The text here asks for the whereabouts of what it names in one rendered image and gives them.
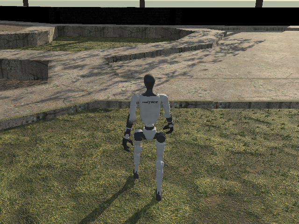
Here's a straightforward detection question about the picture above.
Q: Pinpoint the robot right hand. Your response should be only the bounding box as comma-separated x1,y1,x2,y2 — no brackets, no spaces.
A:
163,125,174,134

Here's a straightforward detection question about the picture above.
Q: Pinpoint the robot left hand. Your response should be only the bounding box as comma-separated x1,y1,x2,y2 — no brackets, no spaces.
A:
122,138,133,152

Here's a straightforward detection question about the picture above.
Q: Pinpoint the right robot forearm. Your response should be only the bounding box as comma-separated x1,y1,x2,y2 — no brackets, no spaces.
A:
166,112,173,127

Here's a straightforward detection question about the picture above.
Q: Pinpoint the left robot forearm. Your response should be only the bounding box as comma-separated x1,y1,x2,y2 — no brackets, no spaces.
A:
123,114,133,139

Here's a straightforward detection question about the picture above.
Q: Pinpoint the robot right foot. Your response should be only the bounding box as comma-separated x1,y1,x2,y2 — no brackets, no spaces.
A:
156,188,162,201

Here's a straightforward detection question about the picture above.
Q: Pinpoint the robot left upper arm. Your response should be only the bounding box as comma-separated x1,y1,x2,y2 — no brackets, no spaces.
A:
129,94,140,121

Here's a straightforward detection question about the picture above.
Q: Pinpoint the humanoid robot torso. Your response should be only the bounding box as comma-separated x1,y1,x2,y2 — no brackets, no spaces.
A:
139,93,161,140

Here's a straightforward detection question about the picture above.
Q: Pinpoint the robot right upper arm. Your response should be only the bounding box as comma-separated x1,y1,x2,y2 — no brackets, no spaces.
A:
159,94,171,118

